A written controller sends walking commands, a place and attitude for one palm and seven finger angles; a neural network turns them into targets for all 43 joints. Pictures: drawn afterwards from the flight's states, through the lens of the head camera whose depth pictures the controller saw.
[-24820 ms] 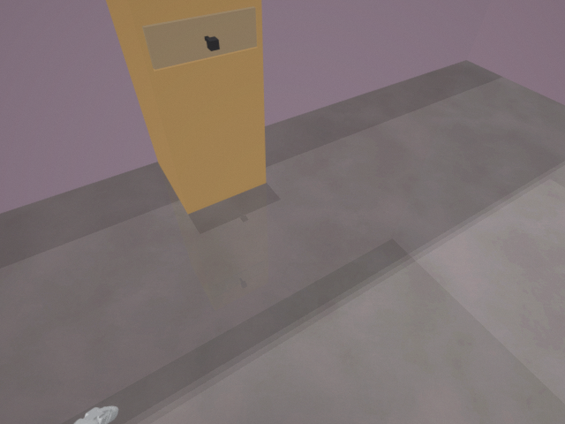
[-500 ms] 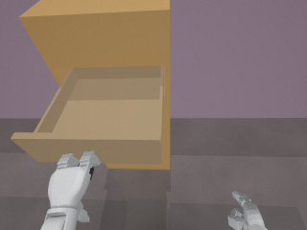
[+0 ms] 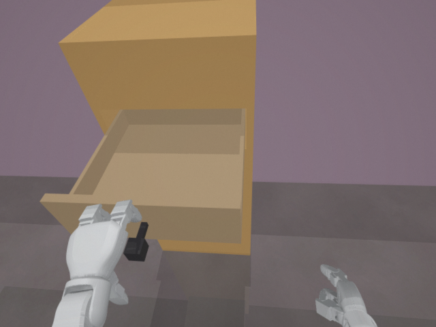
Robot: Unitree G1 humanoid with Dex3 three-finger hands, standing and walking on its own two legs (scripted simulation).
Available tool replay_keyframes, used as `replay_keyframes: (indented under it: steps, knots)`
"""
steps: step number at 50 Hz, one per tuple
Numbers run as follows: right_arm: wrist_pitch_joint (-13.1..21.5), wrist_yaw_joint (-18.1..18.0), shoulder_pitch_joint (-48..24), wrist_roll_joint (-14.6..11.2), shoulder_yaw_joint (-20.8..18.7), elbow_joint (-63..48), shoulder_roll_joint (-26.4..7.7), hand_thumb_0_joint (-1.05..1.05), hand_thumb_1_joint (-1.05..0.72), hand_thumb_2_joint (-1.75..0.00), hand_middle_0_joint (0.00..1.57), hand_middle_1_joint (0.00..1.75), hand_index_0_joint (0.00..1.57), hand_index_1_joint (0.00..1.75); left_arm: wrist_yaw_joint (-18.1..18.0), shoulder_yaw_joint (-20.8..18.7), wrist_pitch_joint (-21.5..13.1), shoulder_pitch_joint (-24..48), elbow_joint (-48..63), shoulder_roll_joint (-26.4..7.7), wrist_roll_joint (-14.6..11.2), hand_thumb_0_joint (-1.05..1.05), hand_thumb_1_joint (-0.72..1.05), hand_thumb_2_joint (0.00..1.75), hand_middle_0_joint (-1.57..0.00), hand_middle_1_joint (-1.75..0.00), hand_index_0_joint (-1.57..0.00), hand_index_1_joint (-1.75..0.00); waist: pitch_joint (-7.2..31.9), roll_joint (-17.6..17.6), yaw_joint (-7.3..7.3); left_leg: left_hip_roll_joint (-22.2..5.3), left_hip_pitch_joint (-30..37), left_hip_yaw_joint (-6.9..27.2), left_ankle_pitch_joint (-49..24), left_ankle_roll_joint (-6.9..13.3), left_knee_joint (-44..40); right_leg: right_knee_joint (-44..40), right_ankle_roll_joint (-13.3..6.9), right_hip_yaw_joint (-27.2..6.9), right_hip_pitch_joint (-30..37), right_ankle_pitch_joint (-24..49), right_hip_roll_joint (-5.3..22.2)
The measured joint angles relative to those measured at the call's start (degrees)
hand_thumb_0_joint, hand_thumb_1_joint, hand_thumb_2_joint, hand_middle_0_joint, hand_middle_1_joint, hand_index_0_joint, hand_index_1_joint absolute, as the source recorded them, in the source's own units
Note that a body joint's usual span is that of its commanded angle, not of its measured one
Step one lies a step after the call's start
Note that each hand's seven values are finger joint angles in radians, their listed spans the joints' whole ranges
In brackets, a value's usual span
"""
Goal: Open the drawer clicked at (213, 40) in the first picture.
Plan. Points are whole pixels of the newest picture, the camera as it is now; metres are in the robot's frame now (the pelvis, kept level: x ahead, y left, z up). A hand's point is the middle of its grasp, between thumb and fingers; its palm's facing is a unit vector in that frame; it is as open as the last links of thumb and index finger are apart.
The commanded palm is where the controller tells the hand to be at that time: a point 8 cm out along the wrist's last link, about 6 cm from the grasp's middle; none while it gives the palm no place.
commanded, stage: lift the hand off the handle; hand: left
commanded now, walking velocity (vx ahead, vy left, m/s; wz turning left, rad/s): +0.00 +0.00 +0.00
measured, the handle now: (139, 240) +0.26 +0.20 +0.02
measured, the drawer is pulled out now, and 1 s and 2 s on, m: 0.30 0.30 0.30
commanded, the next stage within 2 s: draw the hand back to the body in 0.96 s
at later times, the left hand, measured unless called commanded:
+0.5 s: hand (102, 228) +0.23 +0.22 +0.12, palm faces +0.15 -0.14 -0.98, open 13.8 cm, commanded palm +0.19 +0.21 +0.17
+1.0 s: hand (99, 207) +0.23 +0.21 +0.17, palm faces +0.16 -0.11 -0.98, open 13.8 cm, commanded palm +0.19 +0.20 +0.22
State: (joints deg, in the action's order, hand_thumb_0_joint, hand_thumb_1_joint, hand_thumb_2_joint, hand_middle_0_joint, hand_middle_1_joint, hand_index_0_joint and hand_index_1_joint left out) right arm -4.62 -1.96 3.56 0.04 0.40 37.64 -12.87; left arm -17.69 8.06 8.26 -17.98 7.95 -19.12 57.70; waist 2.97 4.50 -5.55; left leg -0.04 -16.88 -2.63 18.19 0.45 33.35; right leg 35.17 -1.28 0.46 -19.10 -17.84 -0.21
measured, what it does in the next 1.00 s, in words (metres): stands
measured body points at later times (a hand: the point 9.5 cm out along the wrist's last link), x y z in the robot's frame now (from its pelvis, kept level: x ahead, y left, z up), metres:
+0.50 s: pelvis +0.01 +0.01 +0.01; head +0.01 -0.04 +0.46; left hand +0.21 +0.23 +0.17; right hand +0.25 -0.18 -0.08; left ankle -0.01 +0.12 -0.73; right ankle +0.01 -0.10 -0.73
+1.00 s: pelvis -0.01 -0.01 +0.01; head -0.01 -0.06 +0.46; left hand +0.22 +0.21 +0.22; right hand +0.25 -0.18 -0.08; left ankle -0.01 +0.12 -0.73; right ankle +0.01 -0.10 -0.73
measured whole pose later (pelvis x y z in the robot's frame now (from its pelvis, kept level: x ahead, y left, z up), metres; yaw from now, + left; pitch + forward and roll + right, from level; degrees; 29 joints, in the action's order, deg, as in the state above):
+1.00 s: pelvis -0.01 -0.01 +0.01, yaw +1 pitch -3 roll +1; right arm -9.0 0.9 -0.9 -2.0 3.7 36.6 -15.2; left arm 3.0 4.7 14.5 -8.8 25.4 -27.7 49.3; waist -0.7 8.0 -6.3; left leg 0.0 -6.4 -1.3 12.5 0.0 22.4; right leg 24.2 -1.5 1.7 -8.2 -12.6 -0.4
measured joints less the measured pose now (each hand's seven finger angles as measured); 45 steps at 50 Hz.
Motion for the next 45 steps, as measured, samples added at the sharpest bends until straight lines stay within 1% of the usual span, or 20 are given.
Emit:
replay_keyframes:
  steps: [3,7,11,15,20,23,25,31,35,40,45]
  knots:
    - [-0.4,0.1,-0.3,0.1,0.4,-0.2,-0.4,0.01,-0.9,-0.9,0.2,0.3,0.2,0.3,2.6,0.1,1.1,-0.2,1.8,-0.7,-0.5,-0.01,-0.49,0.3,-0.32,-1.2,-0.35,-1.21,-0.7,-0.1,-0.35,0.1,1.4,0.3,-0.5,0.1,-1.2,-1.4,0.1,0.3,1.6,0.4,0.1]
    - [-0.6,0.3,-0.6,0.4,0.5,-0.5,-0.9,0.01,-0.9,-0.9,0.2,0.3,0.2,0.3,5.2,0.5,0.5,0.2,4.4,-1.5,-0.7,-0.01,-0.49,0.3,-0.32,-1.2,-0.34,-1.2,-1.4,0.2,-0.9,0.2,2.8,0.8,-0.8,0.1,-2.3,-3.0,0.1,0.8,3.4,0.9,0.2]
    - [-0.6,0.7,-0.8,0.4,0.8,-0.8,-0.9,0.01,-0.9,-0.9,0.2,0.3,0.2,0.3,6.3,0.6,-1.0,-0.6,8.0,-1.9,-1.1,-0.01,-0.49,0.3,-0.32,-1.2,-0.33,-1.2,-1.3,0.7,-1.17,0.2,4.0,0.7,-1.0,0.2,-3.4,-4.3,0.3,0.7,4.6,1.3,0.1]
    - [-0.9,1.3,-1.2,0.1,1.3,-0.9,-0.4,0.01,-0.9,-0.9,0.2,0.3,0.2,0.3,6.8,-0.5,-1.2,-1.4,10.3,-2.8,-1.5,-0.01,-0.49,0.3,-0.32,-1.2,-0.33,-1.2,-1.5,0.9,-1.28,0.1,5.3,0.4,-1.4,0.2,-4.8,-5.5,0.3,0.3,5.8,1.7,0.0]
    - [-1.8,1.8,-1.6,-0.4,1.8,-0.9,-0.4,0.01,-0.9,-0.9,0.2,0.3,0.2,0.3,8.7,-1.6,1.5,-0.6,11.7,-4.0,-2.8,-0.01,-0.49,0.3,-0.32,-1.2,-0.33,-1.2,-2.1,1.3,-1.38,0.2,6.6,0.6,-2.0,0.2,-6.2,-7.2,0.4,0.5,7.3,2.4,0.0]
    - [-2.2,1.9,-1.7,-0.5,1.9,-0.9,-0.7,0.01,-0.9,-0.9,0.2,0.3,0.2,0.3,10.2,-1.5,2.8,0.1,13.6,-4.1,-3.8,-0.01,-0.49,0.3,-0.32,-1.2,-0.33,-1.2,-2.1,1.7,-1.41,0.3,7.3,0.9,-2.4,0.3,-7.0,-8.1,0.5,0.8,8.1,2.7,0.1]
    - [-2.5,1.8,-1.8,-0.6,2.1,-0.8,-1.0,0.01,-0.9,-0.9,0.2,0.3,0.2,0.3,11.2,-1.2,3.1,0.6,14.7,-4.1,-4.3,-0.01,-0.49,0.3,-0.32,-1.2,-0.33,-1.2,-2.2,1.9,-1.41,0.4,7.8,1.0,-2.7,0.3,-7.5,-8.7,0.5,0.9,8.7,3.0,0.2]
    - [-3.2,2.0,-2.7,-0.9,2.7,-1.0,-1.4,0.01,-0.9,-0.9,0.2,0.3,0.2,0.3,13.6,-0.5,3.4,2.8,16.6,-5.3,-4.4,-0.01,-0.49,0.3,-0.32,-1.2,-0.32,-1.2,-2.6,2.3,-1.29,0.4,9.0,0.9,-3.5,0.3,-8.8,-9.7,0.5,0.8,9.7,3.6,0.2]
    - [-3.6,2.4,-3.1,-1.2,2.9,-1.1,-1.4,0.01,-0.9,-0.9,0.2,0.3,0.2,0.3,14.7,-1.6,3.9,3.7,17.8,-6.6,-5.5,-0.01,-0.49,0.3,-0.32,-1.2,-0.33,-1.2,-2.7,2.5,-1.14,0.3,9.8,0.8,-3.9,0.1,-9.6,-10.2,0.3,0.6,10.4,4.0,0.0]
    - [-4.1,2.9,-3.5,-1.6,2.9,-1.0,-1.8,0.01,-0.9,-0.9,0.2,0.3,0.2,0.3,16.5,-3.1,5.6,5.1,19.1,-7.6,-7.1,-0.01,-0.49,0.3,-0.32,-1.2,-0.33,-1.2,-2.8,2.9,-1.09,0.2,10.6,0.9,-4.5,0.0,-10.3,-10.8,0.2,0.8,11.1,4.4,-0.1]
    - [-4.4,2.9,-4.1,-1.9,3.1,-1.0,-2.3,0.01,-0.9,-0.9,0.2,0.3,0.2,0.3,19.0,-3.3,6.7,7.4,19.4,-8.3,-8.0,-0.01,-0.49,0.3,-0.32,-1.2,-0.32,-1.2,-3.3,3.3,-1.11,0.1,10.8,1.2,-5.2,-0.2,-10.8,-11.0,0.0,1.1,11.3,4.8,-0.1]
